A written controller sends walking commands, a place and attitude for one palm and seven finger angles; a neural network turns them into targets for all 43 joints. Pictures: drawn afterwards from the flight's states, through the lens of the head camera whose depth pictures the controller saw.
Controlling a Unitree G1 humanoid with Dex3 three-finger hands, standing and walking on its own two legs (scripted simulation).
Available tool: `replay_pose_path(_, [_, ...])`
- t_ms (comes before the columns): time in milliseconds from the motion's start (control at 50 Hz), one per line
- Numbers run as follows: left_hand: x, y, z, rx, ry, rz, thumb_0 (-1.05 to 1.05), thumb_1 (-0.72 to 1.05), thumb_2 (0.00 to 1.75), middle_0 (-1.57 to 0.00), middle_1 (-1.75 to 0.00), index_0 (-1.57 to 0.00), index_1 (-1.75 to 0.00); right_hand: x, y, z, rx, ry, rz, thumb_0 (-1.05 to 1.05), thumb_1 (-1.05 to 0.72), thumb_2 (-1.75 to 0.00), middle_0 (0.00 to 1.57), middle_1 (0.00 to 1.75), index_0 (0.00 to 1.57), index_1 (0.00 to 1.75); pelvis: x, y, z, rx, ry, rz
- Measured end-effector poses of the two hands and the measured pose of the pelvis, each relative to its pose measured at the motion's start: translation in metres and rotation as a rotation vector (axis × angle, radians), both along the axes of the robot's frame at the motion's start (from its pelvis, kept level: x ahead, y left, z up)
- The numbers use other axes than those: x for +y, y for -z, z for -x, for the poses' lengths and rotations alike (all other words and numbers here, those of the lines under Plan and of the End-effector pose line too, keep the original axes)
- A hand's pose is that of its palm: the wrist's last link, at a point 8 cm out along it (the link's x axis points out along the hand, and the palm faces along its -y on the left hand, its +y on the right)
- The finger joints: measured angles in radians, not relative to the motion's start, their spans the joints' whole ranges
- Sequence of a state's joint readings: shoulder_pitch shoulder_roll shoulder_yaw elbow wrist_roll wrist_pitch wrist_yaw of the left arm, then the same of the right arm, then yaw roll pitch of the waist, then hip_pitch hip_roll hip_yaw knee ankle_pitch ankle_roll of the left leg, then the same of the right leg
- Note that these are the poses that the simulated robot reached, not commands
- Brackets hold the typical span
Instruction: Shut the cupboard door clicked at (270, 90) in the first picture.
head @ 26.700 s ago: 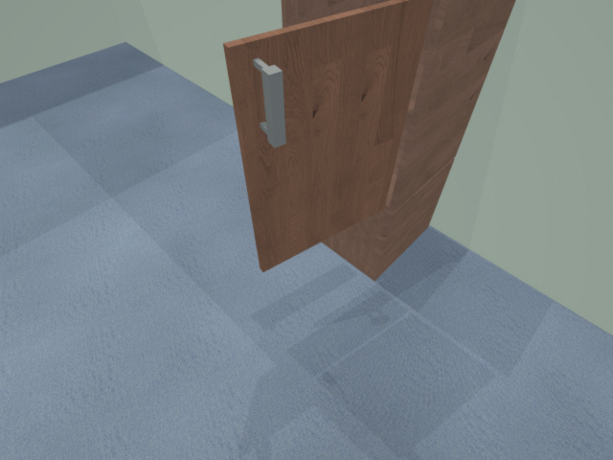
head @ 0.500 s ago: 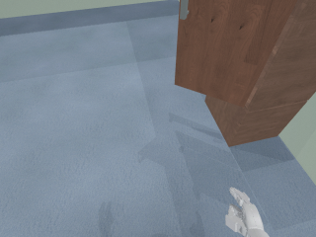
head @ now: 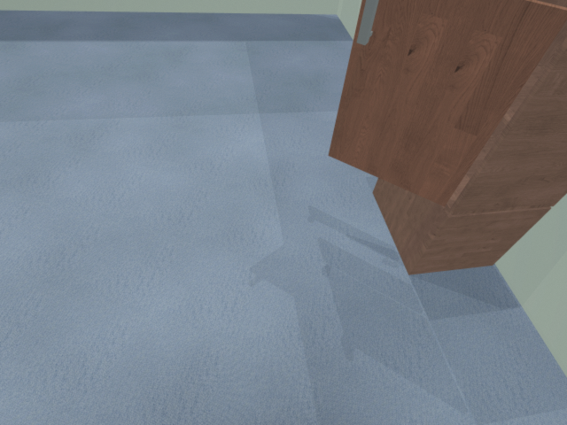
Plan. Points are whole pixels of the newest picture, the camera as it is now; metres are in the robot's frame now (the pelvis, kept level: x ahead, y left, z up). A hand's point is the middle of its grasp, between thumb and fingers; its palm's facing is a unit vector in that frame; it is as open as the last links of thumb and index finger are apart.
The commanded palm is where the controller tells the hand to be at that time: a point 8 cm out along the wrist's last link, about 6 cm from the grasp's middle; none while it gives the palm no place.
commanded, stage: let the arm hang, fingers relaxed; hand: left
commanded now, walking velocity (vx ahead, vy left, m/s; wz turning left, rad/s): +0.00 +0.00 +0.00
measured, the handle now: (372, 12) +0.99 -0.17 +0.16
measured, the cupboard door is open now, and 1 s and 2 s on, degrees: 49 49 49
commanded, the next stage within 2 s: look to check the result in 0.70 s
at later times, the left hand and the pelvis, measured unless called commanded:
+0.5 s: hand out of the picture -0.02 +0.17 -0.17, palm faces +0.00 -0.99 -0.16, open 7.4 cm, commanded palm none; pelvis +0.00 +0.01 +0.01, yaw -2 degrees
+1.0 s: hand out of the picture +0.01 +0.16 -0.17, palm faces -0.01 -0.98 -0.18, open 7.4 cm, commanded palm none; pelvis +0.02 +0.00 +0.01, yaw -2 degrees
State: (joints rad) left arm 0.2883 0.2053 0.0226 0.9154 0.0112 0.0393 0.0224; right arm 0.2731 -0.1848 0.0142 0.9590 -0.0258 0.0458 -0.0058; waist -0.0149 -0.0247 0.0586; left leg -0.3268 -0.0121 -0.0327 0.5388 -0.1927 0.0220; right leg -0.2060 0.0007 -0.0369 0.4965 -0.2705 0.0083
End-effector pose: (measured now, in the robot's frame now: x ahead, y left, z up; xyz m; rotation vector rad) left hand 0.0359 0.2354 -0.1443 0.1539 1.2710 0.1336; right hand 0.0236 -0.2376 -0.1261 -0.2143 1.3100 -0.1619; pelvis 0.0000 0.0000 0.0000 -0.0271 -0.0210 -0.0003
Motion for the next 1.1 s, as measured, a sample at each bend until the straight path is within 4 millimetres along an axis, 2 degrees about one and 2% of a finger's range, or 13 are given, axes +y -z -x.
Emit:
replay_pose_path(80, [0.015, -0.006, 0.031, 0.092, -0.014, -0.034, -0.02, 0.95, 0.9, -0.2, -0.3, -0.2, -0.3, 0.01, 0.006, 0.019, 0.044, 0.028, -0.026, 0.01, -0.91, -0.89, 0.2, 0.3, 0.2, 0.3, 0.006, -0.003, 0.002, -0.003, 0.007, -0.003])
replay_pose_path(160, [0.023, -0.012, 0.056, 0.161, -0.025, -0.058, -0.01, 0.93, 0.9, -0.2, -0.3, -0.2, -0.3, 0.02, 0.011, 0.028, 0.06, 0.047, -0.054, 0.01, -0.91, -0.89, 0.2, 0.3, 0.2, 0.3, 0.01, -0.005, 0.003, -0.007, 0.015, -0.009])
replay_pose_path(300, [0.016, -0.013, 0.075, 0.213, -0.034, -0.051, 0.0, 0.91, 0.9, -0.2, -0.3, -0.19, -0.3, 0.03, 0.016, 0.033, 0.063, 0.067, -0.082, 0.01, -0.91, -0.89, 0.2, 0.3, 0.2, 0.3, 0.012, -0.006, 0.003, -0.012, 0.027, -0.017])
replay_pose_path(400, [0.0, -0.009, 0.071, 0.205, -0.032, -0.013, 0.0, 0.91, 0.9, -0.2, -0.3, -0.19, -0.3, 0.03, 0.016, 0.035, 0.065, 0.079, -0.081, 0.01, -0.91, -0.89, 0.2, 0.3, 0.2, 0.3, 0.01, -0.007, 0.002, -0.013, 0.03, -0.02])
replay_pose_path(620, [-0.03, -0.001, 0.047, 0.165, -0.011, 0.052, 0.0, 0.9, 0.9, -0.2, -0.3, -0.2, -0.3, 0.026, 0.013, 0.039, 0.082, 0.103, -0.071, 0.01, -0.91, -0.89, 0.2, 0.3, 0.2, 0.3, 0.005, -0.007, -0.004, -0.008, 0.032, -0.022])
replay_pose_path(840, [-0.027, -0.004, 0.032, 0.158, -0.006, 0.027, 0.0, 0.9, 0.9, -0.2, -0.3, -0.2, -0.3, 0.027, 0.014, 0.039, 0.106, 0.115, -0.084, 0.01, -0.91, -0.89, 0.2, 0.3, 0.2, 0.3, 0.0, -0.008, -0.013, -0.009, 0.035, -0.023])
replay_pose_path(1100, [-0.022, -0.006, 0.022, 0.175, -0.009, 0.006, 0.0, 0.9, 0.9, -0.2, -0.3, -0.19, -0.3, 0.024, 0.014, 0.025, 0.114, 0.109, -0.083, 0.01, -0.91, -0.89, 0.2, 0.3, 0.2, 0.3, -0.002, -0.009, -0.025, -0.004, 0.037, -0.024])
